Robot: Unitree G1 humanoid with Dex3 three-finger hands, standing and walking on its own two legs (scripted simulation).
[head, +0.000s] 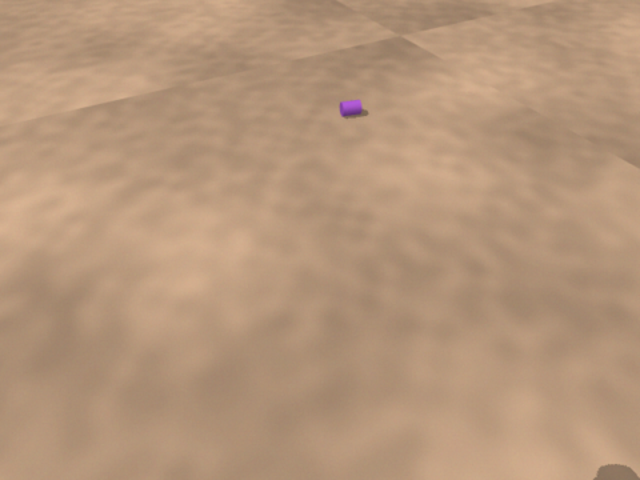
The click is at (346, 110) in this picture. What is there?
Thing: lying can
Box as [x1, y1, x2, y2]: [340, 100, 361, 115]
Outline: 360,101 352,100 340,102 341,115 360,113
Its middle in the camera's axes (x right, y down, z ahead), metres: +0.21 -0.82 +2.39
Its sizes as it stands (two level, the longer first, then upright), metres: 0.118 0.086 0.086
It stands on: the floor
